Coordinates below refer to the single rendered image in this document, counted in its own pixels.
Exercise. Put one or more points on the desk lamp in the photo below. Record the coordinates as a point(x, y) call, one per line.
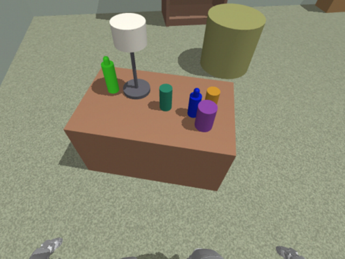
point(130, 35)

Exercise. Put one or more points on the right robot hand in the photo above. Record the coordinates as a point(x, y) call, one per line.
point(288, 253)

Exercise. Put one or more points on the bookshelf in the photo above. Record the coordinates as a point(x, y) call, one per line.
point(187, 12)

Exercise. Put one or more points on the left robot hand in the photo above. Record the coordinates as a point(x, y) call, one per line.
point(46, 249)

